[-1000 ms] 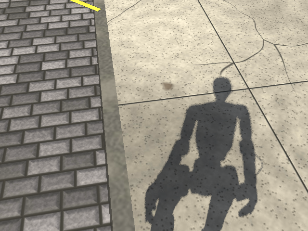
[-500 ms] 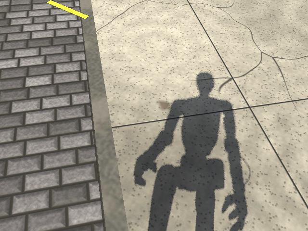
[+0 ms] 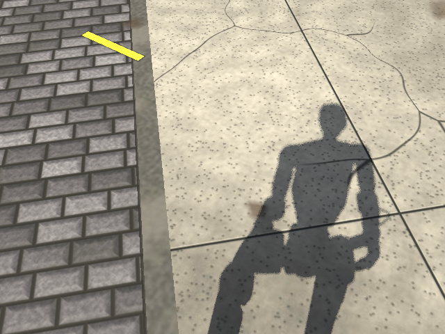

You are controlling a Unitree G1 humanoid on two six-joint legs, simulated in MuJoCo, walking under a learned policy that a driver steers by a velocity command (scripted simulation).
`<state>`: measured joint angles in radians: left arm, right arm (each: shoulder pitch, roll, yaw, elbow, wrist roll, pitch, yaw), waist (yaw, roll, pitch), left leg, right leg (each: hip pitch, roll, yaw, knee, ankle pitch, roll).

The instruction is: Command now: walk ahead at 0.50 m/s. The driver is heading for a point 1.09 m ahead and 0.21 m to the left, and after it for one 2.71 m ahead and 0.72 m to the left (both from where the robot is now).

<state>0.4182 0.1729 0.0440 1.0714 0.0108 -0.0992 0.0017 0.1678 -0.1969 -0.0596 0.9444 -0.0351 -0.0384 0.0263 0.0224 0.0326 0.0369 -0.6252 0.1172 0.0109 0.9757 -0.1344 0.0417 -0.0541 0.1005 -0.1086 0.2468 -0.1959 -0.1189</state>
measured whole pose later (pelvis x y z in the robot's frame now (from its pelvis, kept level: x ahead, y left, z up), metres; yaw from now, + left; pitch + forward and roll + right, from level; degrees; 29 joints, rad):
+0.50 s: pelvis +0.28 +0.05 +0.00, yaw -1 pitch -1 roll +0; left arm 0.23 0.21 0.06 0.96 0.04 -0.05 -0.02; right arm 0.35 -0.20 -0.06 1.04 -0.01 -0.09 0.00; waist -0.01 -0.03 0.04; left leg -0.13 -0.08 0.11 0.31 -0.17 0.11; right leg -0.54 -0.08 0.01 1.08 -0.23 -0.06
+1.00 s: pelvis +0.55 -0.01 +0.00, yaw +9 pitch +0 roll +0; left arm 0.21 0.21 0.06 0.92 0.02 -0.09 0.01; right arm 0.31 -0.24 -0.07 0.96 -0.02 -0.04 0.01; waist -0.02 0.04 0.04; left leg -0.45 0.04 0.00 1.14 -0.30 0.09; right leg -0.23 0.01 -0.16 0.40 -0.18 -0.07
